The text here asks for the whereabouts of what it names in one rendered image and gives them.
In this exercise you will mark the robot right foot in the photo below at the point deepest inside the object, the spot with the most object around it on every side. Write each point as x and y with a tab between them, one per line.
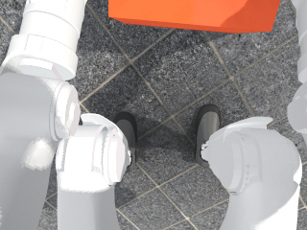
208	121

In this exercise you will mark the right robot shin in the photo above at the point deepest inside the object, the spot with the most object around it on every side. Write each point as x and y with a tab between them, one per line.
216	140

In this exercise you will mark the right robot forearm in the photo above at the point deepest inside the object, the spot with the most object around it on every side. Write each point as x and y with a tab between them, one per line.
301	26

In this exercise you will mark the carton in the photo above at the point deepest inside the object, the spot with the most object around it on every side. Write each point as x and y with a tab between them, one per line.
219	16

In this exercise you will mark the robot left upper arm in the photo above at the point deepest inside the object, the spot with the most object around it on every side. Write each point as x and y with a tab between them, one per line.
36	113

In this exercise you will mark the robot right upper arm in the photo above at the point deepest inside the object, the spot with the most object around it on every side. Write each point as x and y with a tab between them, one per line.
297	111

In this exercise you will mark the left robot forearm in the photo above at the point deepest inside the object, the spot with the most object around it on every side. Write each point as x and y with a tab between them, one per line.
47	42

